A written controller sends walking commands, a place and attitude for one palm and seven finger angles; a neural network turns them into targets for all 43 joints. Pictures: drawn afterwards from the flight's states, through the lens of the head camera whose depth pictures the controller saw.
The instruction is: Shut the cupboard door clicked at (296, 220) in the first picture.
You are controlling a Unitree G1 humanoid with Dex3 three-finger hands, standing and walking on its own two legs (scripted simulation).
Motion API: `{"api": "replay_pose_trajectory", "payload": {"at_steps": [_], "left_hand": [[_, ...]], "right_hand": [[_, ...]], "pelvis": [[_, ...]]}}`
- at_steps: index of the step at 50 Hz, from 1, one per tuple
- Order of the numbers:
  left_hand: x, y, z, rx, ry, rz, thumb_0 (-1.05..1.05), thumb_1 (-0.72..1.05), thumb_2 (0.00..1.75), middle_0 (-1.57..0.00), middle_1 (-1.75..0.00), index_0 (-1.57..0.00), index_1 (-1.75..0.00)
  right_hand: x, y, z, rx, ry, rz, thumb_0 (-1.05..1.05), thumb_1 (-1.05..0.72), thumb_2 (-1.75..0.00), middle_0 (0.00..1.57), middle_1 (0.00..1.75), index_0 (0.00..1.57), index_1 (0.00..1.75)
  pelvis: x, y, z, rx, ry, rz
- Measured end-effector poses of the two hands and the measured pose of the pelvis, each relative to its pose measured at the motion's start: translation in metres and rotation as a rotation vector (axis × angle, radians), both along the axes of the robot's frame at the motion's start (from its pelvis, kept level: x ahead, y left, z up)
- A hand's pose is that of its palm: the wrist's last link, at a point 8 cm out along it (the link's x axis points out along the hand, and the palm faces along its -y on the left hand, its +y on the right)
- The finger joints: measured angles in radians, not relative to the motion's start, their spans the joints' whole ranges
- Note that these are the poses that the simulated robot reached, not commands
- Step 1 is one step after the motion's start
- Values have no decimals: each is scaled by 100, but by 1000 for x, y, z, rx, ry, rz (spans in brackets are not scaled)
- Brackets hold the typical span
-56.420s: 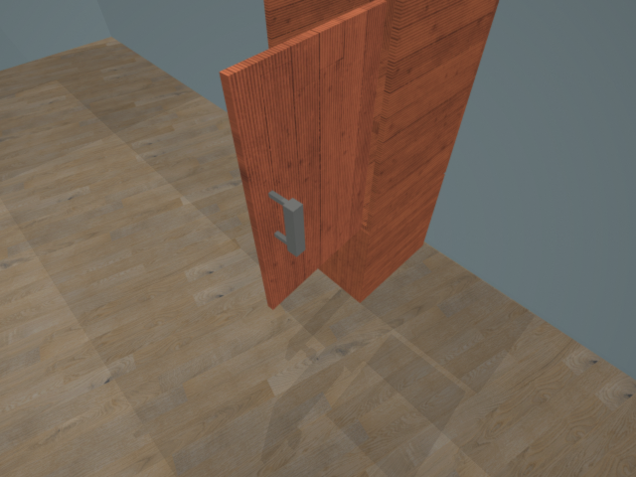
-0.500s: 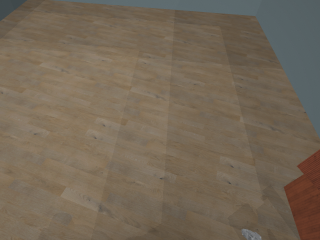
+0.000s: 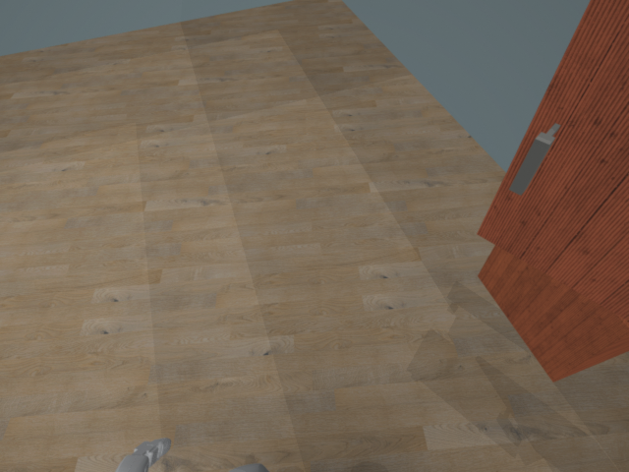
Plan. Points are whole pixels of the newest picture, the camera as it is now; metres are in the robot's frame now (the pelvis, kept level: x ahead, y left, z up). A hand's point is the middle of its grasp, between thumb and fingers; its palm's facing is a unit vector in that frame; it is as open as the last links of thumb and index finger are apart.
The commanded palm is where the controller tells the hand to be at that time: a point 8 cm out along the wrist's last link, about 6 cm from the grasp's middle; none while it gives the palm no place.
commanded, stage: turn to face it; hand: left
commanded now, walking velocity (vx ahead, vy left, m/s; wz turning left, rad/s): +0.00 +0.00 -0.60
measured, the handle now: (536, 159) +0.65 -0.39 -0.03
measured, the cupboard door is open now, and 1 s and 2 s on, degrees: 28 28 28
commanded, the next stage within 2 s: take the last steps up to it in 1.16 s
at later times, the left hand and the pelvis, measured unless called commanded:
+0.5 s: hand out of the picture +0.13 +0.23 -0.16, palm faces -0.21 -0.95 -0.21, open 7.4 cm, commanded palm none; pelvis +0.01 +0.04 +0.02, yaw -16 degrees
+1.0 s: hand (244, 448) +0.17 +0.12 -0.13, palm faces -0.49 -0.83 -0.26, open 7.4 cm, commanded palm none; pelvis +0.00 +0.00 +0.02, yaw -31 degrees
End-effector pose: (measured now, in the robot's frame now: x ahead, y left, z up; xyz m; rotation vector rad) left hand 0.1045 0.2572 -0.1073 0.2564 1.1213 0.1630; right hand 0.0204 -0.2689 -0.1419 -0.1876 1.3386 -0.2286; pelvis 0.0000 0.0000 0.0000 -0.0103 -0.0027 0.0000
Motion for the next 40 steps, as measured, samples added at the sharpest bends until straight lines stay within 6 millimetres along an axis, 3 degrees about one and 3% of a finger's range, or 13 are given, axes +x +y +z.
{"api": "replay_pose_trajectory", "payload": {"at_steps": [4,10,16,19,25,29,33,40], "left_hand": [[0,-15,6,-1,17,-20,0,91,89,-20,-30,-20,-30],[-1,-22,1,-34,57,-64,0,90,89,-20,-30,-20,-30],[3,-7,-16,-65,95,-101,0,90,89,-21,-30,-20,-30],[10,6,-27,-74,120,-117,0,90,89,-21,-30,-20,-30],[33,17,-17,-63,129,-189,1,91,89,-20,-30,-20,-30],[50,12,-10,-46,125,-244,1,91,90,-20,-30,-20,-30],[69,-9,-5,-26,112,-325,1,91,90,-20,-30,-20,-30],[95,-65,0,15,14,-459,0,91,90,-20,-30,-20,-30]], "right_hand": [[-2,-5,8,0,-10,-35,1,-91,-90,20,30,20,30],[11,3,21,6,-87,-66,1,-91,-90,20,30,20,30],[26,23,30,-23,-163,-100,1,-91,-90,20,30,20,30],[24,35,32,-49,-193,-114,1,-91,-90,20,30,20,30],[-5,52,44,-55,-153,-165,1,-91,-90,20,30,20,30],[-30,54,42,-45,-125,-237,1,-90,-90,20,30,21,30],[-61,48,32,-26,-104,-325,1,-90,-90,20,30,21,30],[-117,25,-5,15,-44,-463,1,-90,-90,20,30,20,30]], "pelvis": [[-1,-4,9,15,-2,-36],[-1,-1,14,19,7,-94],[3,19,10,10,20,-170],[6,31,4,4,23,-210],[7,37,16,-18,16,-287],[7,35,19,-21,15,-344],[4,28,16,-15,8,-403],[-6,4,-2,8,-2,-482]]}}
